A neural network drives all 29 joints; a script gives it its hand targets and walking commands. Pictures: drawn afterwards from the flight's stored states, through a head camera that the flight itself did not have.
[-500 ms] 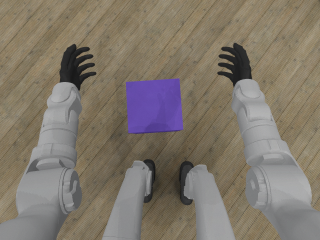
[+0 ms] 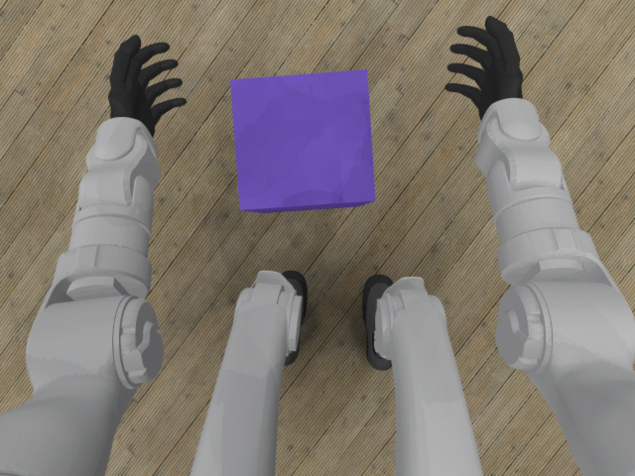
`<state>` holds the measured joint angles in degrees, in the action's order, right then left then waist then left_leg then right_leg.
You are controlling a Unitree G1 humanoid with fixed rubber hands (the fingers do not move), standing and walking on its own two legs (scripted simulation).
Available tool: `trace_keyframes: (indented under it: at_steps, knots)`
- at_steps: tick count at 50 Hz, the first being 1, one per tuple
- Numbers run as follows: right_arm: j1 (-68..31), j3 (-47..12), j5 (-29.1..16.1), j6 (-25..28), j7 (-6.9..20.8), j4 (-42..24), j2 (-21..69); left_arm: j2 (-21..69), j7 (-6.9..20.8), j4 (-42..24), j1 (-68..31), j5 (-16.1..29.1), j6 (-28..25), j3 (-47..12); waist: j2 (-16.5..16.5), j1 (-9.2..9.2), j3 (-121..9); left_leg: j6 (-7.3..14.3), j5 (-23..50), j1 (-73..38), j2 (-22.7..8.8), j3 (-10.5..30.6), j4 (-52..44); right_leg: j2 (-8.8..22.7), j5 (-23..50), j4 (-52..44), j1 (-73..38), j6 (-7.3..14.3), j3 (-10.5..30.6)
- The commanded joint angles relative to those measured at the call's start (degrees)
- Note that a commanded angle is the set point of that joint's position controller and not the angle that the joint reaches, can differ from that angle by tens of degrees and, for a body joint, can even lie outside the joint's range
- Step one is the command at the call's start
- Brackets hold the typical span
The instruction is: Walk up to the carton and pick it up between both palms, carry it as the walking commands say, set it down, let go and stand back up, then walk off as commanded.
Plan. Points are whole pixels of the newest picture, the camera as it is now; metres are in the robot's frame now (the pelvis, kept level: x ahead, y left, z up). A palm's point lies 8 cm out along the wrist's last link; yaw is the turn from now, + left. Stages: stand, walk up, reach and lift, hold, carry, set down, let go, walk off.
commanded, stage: reach and lift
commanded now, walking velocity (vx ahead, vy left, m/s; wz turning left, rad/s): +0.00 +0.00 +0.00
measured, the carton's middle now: (306, 154) +0.49 +0.06 -0.42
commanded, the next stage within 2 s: none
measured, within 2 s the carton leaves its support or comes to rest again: neither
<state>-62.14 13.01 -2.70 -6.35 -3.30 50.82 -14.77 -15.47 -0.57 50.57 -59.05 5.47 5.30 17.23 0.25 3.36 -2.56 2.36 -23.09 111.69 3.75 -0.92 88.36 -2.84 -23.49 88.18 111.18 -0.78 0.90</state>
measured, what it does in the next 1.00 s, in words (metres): lowers itself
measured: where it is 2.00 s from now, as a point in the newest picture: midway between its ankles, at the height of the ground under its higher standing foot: (334, 336)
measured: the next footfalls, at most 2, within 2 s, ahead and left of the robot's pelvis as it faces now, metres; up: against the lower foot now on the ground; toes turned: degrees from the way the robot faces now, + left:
none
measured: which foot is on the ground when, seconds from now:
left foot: down 0.00-1.00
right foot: down 0.00-1.00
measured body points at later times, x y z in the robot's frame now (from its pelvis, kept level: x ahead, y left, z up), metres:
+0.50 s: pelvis -0.01 -0.01 -0.12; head +0.37 +0.01 +0.13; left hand +0.50 +0.24 -0.31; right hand +0.53 -0.14 -0.31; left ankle +0.11 +0.09 -0.51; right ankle +0.11 -0.12 -0.51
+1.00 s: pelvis -0.03 -0.01 -0.19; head +0.33 +0.02 +0.08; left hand +0.49 +0.24 -0.36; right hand +0.53 -0.16 -0.35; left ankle +0.11 +0.09 -0.51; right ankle +0.11 -0.12 -0.51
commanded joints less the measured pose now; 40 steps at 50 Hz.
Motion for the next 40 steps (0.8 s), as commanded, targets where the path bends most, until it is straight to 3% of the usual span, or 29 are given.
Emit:
trace_keyframes:
  at_steps: [1, 2, 4, 5, 7, 8, 10, 12, 13, 14, 15, 16, 17, 18, 19, 21, 22, 23, 24, 26, 27, 29, 31, 32, 33, 34, 36, 37, 40]
  knots:
    - [-23.7, -2.5, -4.6, -0.7, -2.2, -9.1, -9.4, -12.1, -1.4, -5.9, -19.5, 1.2, 0.2, 0.2, -0.1, 5.09, -61.2, -3.1, 4.7, -34.5, -1.3, 2.3, -3.3, -0.5, -2.1, 1.4, -25.3, -0.9, -2.1]
    - [-18.4, -2.1, -4.5, -0.9, -2.3, -7.2, -6.7, -12.7, -1.4, -8.4, -18.0, 2.3, -0.6, 0.8, 4.9, 1.05, -61.4, -2.2, 4.8, -33.3, -1.2, 2.8, -3.1, -1.1, -1.1, 0.8, -27.4, 0.2, -2.9]
    - [-22.9, -4.5, -6.0, -1.0, -3.1, -8.7, -9.1, -13.9, -1.7, -8.6, -21.6, 2.3, -0.7, -0.3, 0.9, 4.76, -69.9, -3.0, 3.5, -34.8, -0.9, 0.5, 0.6, -1.4, -1.9, 4.5, -28.5, -0.1, -3.1]
    - [-21.7, -4.3, -4.9, -2.1, -3.6, -0.2, -9.2, -14.9, -1.6, 4.2, -18.2, 2.3, 0.6, 0.9, 1.9, 2.95, -56.7, -3.1, -2.2, -23.6, -1.5, 0.5, 1.3, -0.9, -6.8, 5.1, -24.0, -0.6, -2.7]
    - [-21.7, -5.2, -5.1, -1.7, -4.6, -1.6, -8.0, -17.3, -0.8, 0.5, -21.4, 1.3, 0.0, 1.3, 5.5, 3.58, -55.8, -2.6, -3.7, -18.3, -2.0, -1.8, 5.6, 0.0, -7.0, 5.2, -28.0, -2.2, -0.6]
    - [-24.9, -5.7, -7.2, -0.8, -5.2, -13.2, -7.1, -14.3, -1.1, -14.6, -24.1, 6.3, -1.1, -6.5, 2.8, 0.73, -69.7, -2.0, 1.1, -26.7, -1.3, -0.2, 4.7, -1.8, 0.4, 8.7, -32.7, -1.2, -3.1]
    - [-29.5, -7.6, -7.5, -0.8, -6.3, -13.8, -9.7, -18.0, -1.6, -8.4, -27.5, 6.8, -0.6, -1.1, 7.4, 4.05, -68.7, -2.4, 2.6, -24.1, -1.6, -1.1, 7.4, -0.3, -1.5, 8.0, -32.1, -1.6, -1.6]
    - [-25.2, -7.9, -7.4, -1.2, -6.8, -4.1, -7.0, -16.7, -1.0, 2.6, -21.7, 6.2, -0.5, -2.0, 5.4, 3.35, -60.2, -1.0, -2.4, -20.0, -2.2, -1.0, 9.0, -0.5, -5.3, 10.1, -30.4, -0.8, -1.6]
    - [-21.3, -7.3, -6.9, -1.0, -6.4, -4.6, -6.2, -13.1, -0.7, -0.7, -19.3, 6.9, -1.0, -4.4, 6.9, -0.21, -61.2, -1.9, -1.5, -20.8, -2.3, 0.0, 9.2, -1.1, -2.1, 13.2, -31.3, -0.3, -3.3]
    - [-24.6, -7.4, -7.2, -1.0, -6.0, 1.3, -6.8, -14.2, 0.0, 2.5, -23.6, 6.2, -0.9, -3.5, 4.3, 3.09, -55.5, -2.8, -0.5, -14.0, -2.9, -1.6, 11.6, 0.0, -2.7, 13.4, -26.4, -0.3, -0.1]
    - [-26.6, -7.9, -7.1, -0.2, -6.3, -13.4, -8.1, -17.2, -1.2, -16.2, -28.8, 8.5, -1.9, -4.5, 6.5, 0.29, -77.1, -2.8, 11.6, -26.2, -2.0, -0.6, 12.1, -1.6, 8.1, 15.4, -35.3, -0.6, -1.6]
    - [-26.0, -5.2, -6.2, 0.2, -6.8, -8.6, -11.0, -16.9, -1.5, -7.1, -24.6, 5.6, -2.0, -3.2, 0.4, 4.0, -70.6, -2.6, 6.8, -24.9, -2.6, -1.6, 13.9, -1.4, 1.1, 16.3, -26.0, -0.5, -2.1]
    - [-26.1, -7.9, -8.1, 0.9, -6.8, -13.6, -8.5, -13.1, -1.3, -7.8, -21.1, 6.8, -2.2, -4.2, 1.2, 4.53, -69.9, -2.9, 13.5, -23.1, -1.8, -0.6, 14.3, -1.8, 9.2, 17.2, -27.9, -0.2, -1.0]
    - [-25.8, -8.6, -9.0, 0.2, -6.8, -10.7, -7.6, -15.1, -1.3, -7.8, -25.1, 8.1, -1.4, -5.5, 2.7, 0.87, -71.4, -2.2, 9.0, -22.0, -2.1, -0.4, 14.2, -1.1, 8.1, 17.1, -32.6, 0.3, -1.0]
    - [-25.7, -5.9, -7.5, 0.7, -6.9, -7.1, -11.0, -16.8, -1.6, -4.5, -25.6, 6.1, -1.7, -0.6, -0.4, 5.19, -68.7, -2.8, 12.2, -23.5, -2.5, -0.9, 16.5, -1.1, 8.1, 20.1, -27.0, -0.1, -0.5]
    - [-24.3, -7.6, -9.6, 1.1, -6.6, -8.2, -9.3, -17.5, -1.6, -2.0, -21.4, 4.9, -2.9, -2.0, -1.5, 7.0, -69.8, -2.4, 13.1, -25.7, -2.3, -1.1, 19.4, -1.6, 6.4, 21.6, -25.0, -0.5, -1.3]
    - [-24.0, -7.8, -8.2, 1.6, -6.7, -15.3, -6.6, -15.1, -1.9, -9.7, -24.2, 6.8, -3.5, -5.1, 1.4, 2.63, -77.2, -2.0, 16.1, -28.8, -1.9, 0.6, 19.0, -2.5, 11.1, 22.1, -28.7, -1.0, -2.3]
    - [-16.9, -10.9, -8.9, 1.7, -6.1, -2.5, -4.9, -14.0, -2.1, -3.9, -18.0, 4.2, -3.6, -2.3, 0.0, 8.81, -67.5, -3.1, 17.9, -23.1, -1.8, -1.2, 21.1, -1.6, 13.3, 23.9, -26.9, -0.3, 0.6]
    - [-22.5, -7.6, -9.4, 2.1, -6.3, -4.3, -8.2, -17.2, -2.3, -4.3, -24.4, 6.9, -4.0, -3.0, 0.5, 3.89, -67.1, -2.6, 16.2, -21.9, -2.7, 1.2, 20.9, -2.2, 12.4, 25.2, -26.6, -0.1, -0.7]
    - [-24.1, -9.2, -10.3, 2.9, -6.8, -14.8, -7.8, -16.7, -3.4, -10.9, -23.0, 7.2, -4.5, -3.2, 3.1, 4.98, -79.9, -2.2, 21.4, -28.9, -1.8, 0.6, 23.7, -2.5, 17.3, 27.3, -33.5, -0.8, -0.9]
    - [-22.0, -10.0, -8.6, 3.6, -7.0, -10.2, -9.8, -14.0, -3.4, -6.4, -20.4, 8.9, -4.4, -4.4, 5.0, 4.21, -78.9, -2.1, 23.9, -27.0, -2.1, 0.8, 26.0, -1.7, 20.7, 28.5, -33.9, -0.2, -0.2]
    - [-21.3, -12.3, -13.5, 3.5, -6.9, -15.6, -10.4, -13.0, -3.7, -11.8, -20.6, 10.8, -3.9, -7.9, 1.8, 4.63, -86.1, -2.5, 25.9, -39.9, -1.5, 2.0, 25.5, -2.3, 19.6, 30.9, -35.9, -0.5, -2.2]
    - [-24.1, -13.1, -15.4, 2.8, -4.9, 1.3, -4.6, -15.1, -3.6, -3.8, -25.8, 7.9, -5.2, -7.3, -5.0, 9.8, -59.5, -2.6, 22.4, -29.2, -2.1, 1.1, 27.3, -2.0, 11.4, 31.8, -17.8, 0.2, 0.4]
    - [-29.6, -14.9, -16.8, 2.3, -4.5, -10.7, -5.5, -16.4, -4.5, -14.1, -30.5, 10.0, -4.7, -8.6, -3.6, 7.72, -76.0, -1.9, 29.1, -45.3, -2.1, 4.0, 25.0, -2.9, 13.4, 31.9, -20.4, -0.6, -2.7]
    - [-26.7, -13.3, -15.8, 2.1, -3.9, -4.7, -7.3, -15.0, -5.0, -8.4, -28.1, 7.7, -4.0, -7.3, -4.6, 8.05, -65.9, -2.4, 27.7, -42.2, -3.2, 3.9, 27.2, -1.4, 9.6, 31.5, -8.5, -0.1, -2.6]
    - [-25.8, -13.6, -15.0, 2.2, -3.5, -5.2, -10.3, -14.9, -5.1, -11.4, -30.4, 9.4, -3.3, -9.3, -5.6, 4.58, -70.5, -3.3, 25.6, -47.5, -3.4, 5.9, 25.4, -1.8, 7.0, 32.1, -10.6, -0.1, -3.9]
    - [-26.9, -13.7, -16.4, 2.6, -2.4, 0.8, -6.7, -15.5, -4.3, -6.4, -31.0, 6.8, -4.2, -7.6, -4.3, 7.31, -56.1, -3.2, 17.5, -36.3, -3.3, 3.0, 25.9, -0.2, 2.0, 30.8, -6.9, 0.5, -2.6]
    - [-29.3, -12.9, -16.0, 3.2, -3.0, -5.9, -9.8, -17.5, -4.6, -8.6, -29.3, 6.9, -4.2, -6.3, -2.6, 7.55, -59.6, -2.8, 15.5, -35.8, -2.9, 2.9, 25.9, -0.8, 2.5, 31.4, -12.8, -0.4, -3.2]
    - [-27.3, -11.8, -12.6, 3.3, -4.4, 6.0, -12.4, -16.9, -4.0, 3.4, -27.0, 8.2, -3.2, -6.7, 0.5, 2.67, -52.1, -1.7, 10.4, -28.1, -3.6, 2.8, 27.2, -0.5, 0.6, 31.2, -15.5, -0.4, -2.6]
